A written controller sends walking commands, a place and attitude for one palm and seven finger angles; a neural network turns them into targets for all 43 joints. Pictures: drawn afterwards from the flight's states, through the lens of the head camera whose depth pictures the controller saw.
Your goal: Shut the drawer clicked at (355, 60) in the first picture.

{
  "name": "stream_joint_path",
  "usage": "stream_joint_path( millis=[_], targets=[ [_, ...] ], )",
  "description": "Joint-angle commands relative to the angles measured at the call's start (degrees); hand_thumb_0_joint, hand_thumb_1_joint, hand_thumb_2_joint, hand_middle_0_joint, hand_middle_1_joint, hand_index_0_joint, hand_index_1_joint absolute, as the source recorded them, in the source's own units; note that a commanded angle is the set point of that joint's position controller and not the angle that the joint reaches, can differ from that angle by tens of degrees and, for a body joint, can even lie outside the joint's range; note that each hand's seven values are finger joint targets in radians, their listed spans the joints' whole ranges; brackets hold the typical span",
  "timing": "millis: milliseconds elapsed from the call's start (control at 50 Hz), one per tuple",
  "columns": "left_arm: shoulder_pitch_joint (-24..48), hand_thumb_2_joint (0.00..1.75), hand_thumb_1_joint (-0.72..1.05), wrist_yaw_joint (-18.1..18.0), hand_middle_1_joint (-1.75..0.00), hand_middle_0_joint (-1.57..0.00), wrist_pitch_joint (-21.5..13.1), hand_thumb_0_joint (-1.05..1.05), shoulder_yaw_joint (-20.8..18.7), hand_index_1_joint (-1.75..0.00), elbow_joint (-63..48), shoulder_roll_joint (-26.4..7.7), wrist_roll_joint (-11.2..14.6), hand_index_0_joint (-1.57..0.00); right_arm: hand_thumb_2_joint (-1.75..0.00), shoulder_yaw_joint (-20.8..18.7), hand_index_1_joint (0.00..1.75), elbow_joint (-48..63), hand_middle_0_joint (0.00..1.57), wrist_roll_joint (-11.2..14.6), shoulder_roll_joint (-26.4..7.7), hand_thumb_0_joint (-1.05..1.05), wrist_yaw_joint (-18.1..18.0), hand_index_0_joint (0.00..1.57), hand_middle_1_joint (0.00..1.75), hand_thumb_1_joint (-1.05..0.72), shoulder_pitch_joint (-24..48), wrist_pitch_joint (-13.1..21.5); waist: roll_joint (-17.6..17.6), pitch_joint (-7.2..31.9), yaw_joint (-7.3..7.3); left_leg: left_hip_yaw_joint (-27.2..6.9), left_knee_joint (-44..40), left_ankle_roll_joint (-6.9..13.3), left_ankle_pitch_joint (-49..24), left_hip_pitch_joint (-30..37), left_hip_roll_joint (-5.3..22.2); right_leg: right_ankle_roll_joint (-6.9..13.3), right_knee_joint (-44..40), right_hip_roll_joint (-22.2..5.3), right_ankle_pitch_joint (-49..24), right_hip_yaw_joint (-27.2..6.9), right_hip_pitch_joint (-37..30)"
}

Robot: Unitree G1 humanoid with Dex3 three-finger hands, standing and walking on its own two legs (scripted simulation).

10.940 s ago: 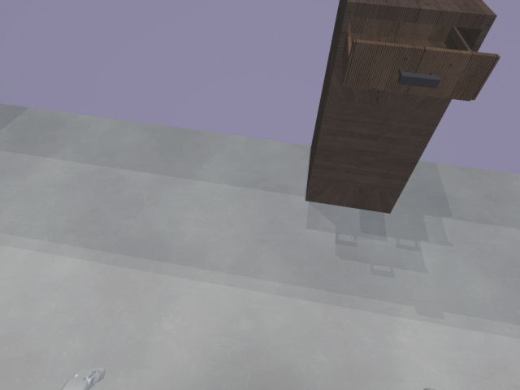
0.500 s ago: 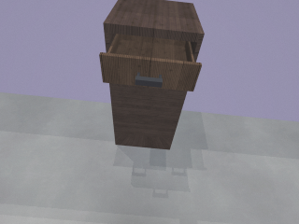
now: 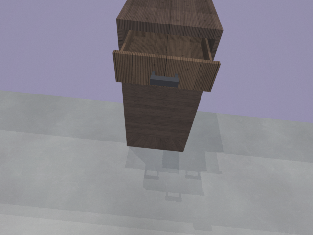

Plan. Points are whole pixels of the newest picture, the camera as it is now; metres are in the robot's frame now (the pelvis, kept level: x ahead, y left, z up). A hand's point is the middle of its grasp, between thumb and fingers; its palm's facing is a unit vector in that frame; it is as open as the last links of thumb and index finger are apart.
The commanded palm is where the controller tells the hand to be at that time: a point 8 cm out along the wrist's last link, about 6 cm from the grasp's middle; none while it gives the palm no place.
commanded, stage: shuffle to correct the standing spot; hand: left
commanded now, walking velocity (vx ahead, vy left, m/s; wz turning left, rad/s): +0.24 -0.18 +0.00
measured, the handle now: (164, 78) +0.63 +0.03 +0.05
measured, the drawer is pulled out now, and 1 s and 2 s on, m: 0.19 0.19 0.19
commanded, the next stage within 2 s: come to a stop and stand still in 1.02 s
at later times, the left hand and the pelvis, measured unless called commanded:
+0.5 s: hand out of the picture +0.08 +0.18 -0.18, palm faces -0.01 -0.99 -0.12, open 7.3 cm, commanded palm none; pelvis +0.04 +0.00 +0.01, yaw -2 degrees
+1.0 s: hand (151, 188) +0.30 +0.03 -0.17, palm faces +0.04 -0.99 -0.15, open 7.1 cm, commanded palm none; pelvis +0.19 -0.13 -0.01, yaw +2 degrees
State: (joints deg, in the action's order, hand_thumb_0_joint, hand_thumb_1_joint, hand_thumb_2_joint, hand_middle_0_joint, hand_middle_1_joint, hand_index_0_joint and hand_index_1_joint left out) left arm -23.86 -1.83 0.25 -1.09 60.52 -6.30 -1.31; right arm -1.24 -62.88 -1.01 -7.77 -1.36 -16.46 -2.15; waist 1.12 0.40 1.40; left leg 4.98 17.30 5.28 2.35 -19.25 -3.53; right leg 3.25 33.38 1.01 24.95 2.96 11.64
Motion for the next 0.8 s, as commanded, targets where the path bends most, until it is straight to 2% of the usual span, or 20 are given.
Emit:
stream_joint_path(
  millis=[0,40,60,80,100,140,180,200,220,240,260,280,340,400,540,620,680,720,760,780],
  targets=[
    [-17.37,0.90,0.90,-0.24,-0.30,-0.20,0.59,0.00,-0.60,-0.30,3.86,-1.89,-0.12,-0.20,-0.90,-1.72,0.30,3.06,0.20,-0.11,-7.37,0.00,-0.29,0.20,0.30,-0.90,0.14,0.93,1.19,0.18,1.34,-9.35,-9.60,-7.52,23.40,2.58,8.43,0.84,-15.37,-0.33,-1.17,-0.38,-5.50],
    [-12.04,0.90,0.90,-0.35,-0.30,-0.20,0.43,0.00,-1.22,-0.30,2.62,-4.73,-0.27,-0.20,-0.90,-1.41,0.30,2.24,0.20,0.05,-3.80,0.00,-0.37,0.20,0.30,-0.90,-2.19,0.30,10.54,-2.93,-1.81,-2.63,9.91,-8.10,15.29,8.42,2.78,4.44,-26.84,-10.16,10.22,-12.48,8.07],
    [-5.56,0.90,0.90,-0.41,-0.30,-0.20,0.75,0.00,-1.52,-0.30,0.95,-6.35,-0.24,-0.20,-0.90,-1.58,0.30,2.06,0.20,-0.13,-2.47,0.00,-0.20,0.20,0.30,-0.90,-3.31,-0.14,11.54,-4.96,-3.98,-2.25,22.99,-7.81,13.26,12.30,1.48,7.52,-30.87,-15.03,15.56,-15.88,17.86],
    [2.32,0.90,0.90,-0.68,-0.30,-0.20,0.14,0.00,-1.50,-0.30,-1.20,-6.39,-0.02,-0.20,-0.90,-1.84,0.30,1.70,0.20,-0.22,-2.54,0.00,0.15,0.20,0.30,-0.90,-5.06,0.14,12.83,-6.69,-6.22,-3.65,29.66,-6.62,13.40,9.41,2.74,8.23,-30.68,-15.57,15.55,-16.36,19.45],
    [5.60,0.90,0.90,-0.79,-0.30,-0.20,-0.58,0.00,-1.37,-0.30,-2.55,-5.71,0.12,-0.20,-0.90,-1.84,0.30,1.64,0.20,-0.17,-2.89,0.00,0.42,0.20,0.30,-0.90,-5.37,0.68,11.51,-7.96,-6.53,-3.94,32.42,-5.55,14.44,6.08,4.14,7.80,-29.08,-14.84,12.47,-14.60,18.05],
    [4.48,0.90,0.90,-0.26,-0.30,-0.20,-1.08,0.00,-1.27,-0.30,-2.17,-6.26,-0.38,-0.20,-0.90,-1.82,0.30,2.68,0.20,0.25,-2.57,0.00,0.90,0.20,0.30,-0.90,-4.75,1.75,7.16,-10.59,-6.06,-2.28,27.93,-4.50,18.21,3.43,4.85,6.68,-25.43,-12.99,8.80,-11.56,15.07],
    [-0.33,0.90,0.90,0.48,-0.30,-0.20,-0.86,0.00,-1.44,-0.30,-0.30,-7.03,-0.61,-0.20,-0.90,-1.39,0.30,2.63,0.20,-0.12,-2.22,0.00,0.58,0.20,0.30,-0.90,-5.22,3.22,1.33,-12.78,-4.33,0.37,13.07,-4.02,18.37,5.07,4.44,5.34,-16.67,-10.35,8.15,-9.28,11.85],
    [-2.50,0.90,0.90,0.84,-0.30,-0.20,-0.70,0.00,-1.31,-0.30,0.37,-6.15,-0.40,-0.20,-0.90,-1.25,0.30,1.80,0.20,-0.38,-3.55,0.00,0.17,0.20,0.30,-0.90,-7.84,3.95,-4.60,-11.98,-4.01,-3.58,6.59,-3.43,19.11,8.21,5.97,4.37,-7.78,-7.46,6.17,-7.53,12.37],
    [-4.47,0.90,0.90,1.41,-0.30,-0.20,-0.64,0.00,-1.12,-0.30,-0.05,-4.06,-0.08,-0.20,-0.90,-1.90,0.30,1.07,0.20,-0.86,-7.14,0.00,-0.57,0.20,0.30,-0.90,-11.75,4.68,-16.12,-10.49,-4.37,-20.01,-1.87,0.07,25.26,13.25,16.40,1.79,5.59,-1.94,5.15,-2.92,19.95],
    [-2.29,0.90,0.90,1.86,-0.30,-0.20,-0.61,0.00,-1.08,-0.30,-2.10,-3.85,-0.44,-0.20,-0.90,-2.75,0.30,0.95,0.20,-0.99,-11.10,0.00,-1.42,0.20,0.30,-0.90,-16.49,4.72,-18.73,-10.80,-5.48,-35.84,-9.11,4.62,30.46,15.03,26.70,0.44,18.27,0.12,6.13,0.04,26.96],
    [1.46,0.90,0.90,2.33,-0.30,-0.20,-0.39,0.00,-1.53,-0.30,-4.00,-4.99,-0.98,-0.20,-0.90,-2.87,0.30,1.36,0.20,-1.13,-13.21,0.00,-1.97,0.20,0.30,-0.90,-15.92,4.37,-11.52,-12.05,-5.39,-38.51,-11.57,8.43,35.33,10.53,30.16,0.71,26.74,-2.77,3.95,-4.45,28.91],
    [3.24,0.90,0.90,2.27,-0.30,-0.20,0.07,0.00,-1.98,-0.30,-3.67,-5.75,-1.43,-0.20,-0.90,-1.88,0.30,1.37,0.20,-1.18,-10.35,0.00,-1.98,0.20,0.30,-0.90,-13.59,4.56,-9.85,-11.73,-3.66,-36.65,-12.67,5.45,34.14,6.07,27.16,0.45,31.84,-4.02,-1.31,-6.93,28.64],
    [2.75,0.90,0.90,3.32,-0.30,-0.20,-0.27,0.00,-2.47,-0.30,-3.09,-5.06,-1.14,-0.20,-0.90,-1.14,0.30,2.62,0.20,-0.67,-7.14,0.00,-1.87,0.20,0.30,-0.90,-9.61,6.26,-1.24,-7.05,-1.24,-24.37,-10.71,2.81,22.28,6.08,22.28,-0.81,34.55,-4.97,-11.35,-6.31,26.33],
    [4.01,0.90,0.90,3.63,-0.30,-0.20,0.21,0.00,-2.75,-0.30,-3.22,-4.02,-0.98,-0.20,-0.90,-0.67,0.30,1.25,0.20,-0.48,-6.06,0.00,-1.98,0.20,0.30,-0.90,-11.78,7.09,-4.70,-3.97,-1.60,-15.19,-8.05,1.20,10.30,11.25,18.98,-2.14,36.64,-4.62,-15.80,-5.17,28.87],
    [16.72,0.90,0.90,4.30,-0.30,-0.20,0.36,0.00,-2.00,-0.30,-7.75,-4.12,-1.05,-0.20,-0.90,-0.11,0.30,-1.91,0.20,-1.08,-5.22,0.00,-2.16,0.20,0.30,-0.90,-20.03,7.16,-8.36,-6.03,-5.41,-12.36,-4.06,3.53,-8.64,18.67,20.46,-3.77,33.26,-6.47,-14.81,-1.98,37.98],
    [23.48,0.90,0.90,4.78,-0.30,-0.20,0.07,0.00,-1.09,-0.30,-9.99,-3.44,-0.40,-0.20,-0.90,-0.67,0.30,-2.10,0.20,-1.48,-6.68,0.00,-1.77,0.20,0.30,-0.90,-19.54,6.62,-10.78,-6.41,-6.63,-9.16,-3.08,3.90,-9.05,17.75,19.99,-3.62,20.94,-6.89,-13.12,0.55,33.47],
    [25.80,0.90,0.90,4.84,-0.30,-0.20,-0.32,0.00,-1.09,-0.30,-10.75,-4.26,0.07,-0.20,-0.90,-1.43,0.30,-1.19,0.20,-1.57,-7.87,0.00,-1.46,0.20,0.30,-0.90,-16.89,5.96,-14.07,-5.68,-6.73,-7.06,-1.90,2.21,-7.77,13.73,19.76,-2.63,9.95,-6.18,-11.29,2.05,23.52],
    [22.29,0.90,0.90,4.66,-0.30,-0.20,-0.93,0.00,-1.69,-0.30,-9.76,-5.39,0.44,-0.20,-0.90,-2.16,0.30,-0.58,0.20,-1.37,-9.25,0.00,-1.29,0.20,0.30,-0.90,-14.09,5.64,-13.90,-3.35,-4.85,-6.45,0.50,1.01,-7.14,10.52,19.65,-2.12,2.06,-4.75,-11.16,3.02,12.42],
    [9.76,0.90,0.90,3.94,-0.30,-0.20,-1.97,0.00,-2.86,-0.30,-5.52,-9.60,0.18,-0.20,-0.90,-2.58,0.30,-0.82,0.20,-0.62,-8.93,0.00,-0.67,0.20,0.30,-0.90,-13.26,5.45,-5.65,3.46,0.65,-3.58,13.80,-2.42,-7.99,5.24,15.44,-1.41,-5.64,-2.74,-17.40,3.51,-8.54],
    [1.47,0.90,0.90,3.09,-0.30,-0.20,-2.51,0.00,-3.97,-0.30,-2.91,-13.79,-0.13,-0.20,-0.90,-2.33,0.30,-0.68,0.20,0.00,-6.92,0.00,-0.04,0.20,0.30,-0.90,-15.06,5.52,5.29,10.57,3.93,0.15,28.05,-4.27,5.18,-6.06,11.42,1.65,-6.65,-12.09,-18.78,-5.61,-24.82]
  ],
)
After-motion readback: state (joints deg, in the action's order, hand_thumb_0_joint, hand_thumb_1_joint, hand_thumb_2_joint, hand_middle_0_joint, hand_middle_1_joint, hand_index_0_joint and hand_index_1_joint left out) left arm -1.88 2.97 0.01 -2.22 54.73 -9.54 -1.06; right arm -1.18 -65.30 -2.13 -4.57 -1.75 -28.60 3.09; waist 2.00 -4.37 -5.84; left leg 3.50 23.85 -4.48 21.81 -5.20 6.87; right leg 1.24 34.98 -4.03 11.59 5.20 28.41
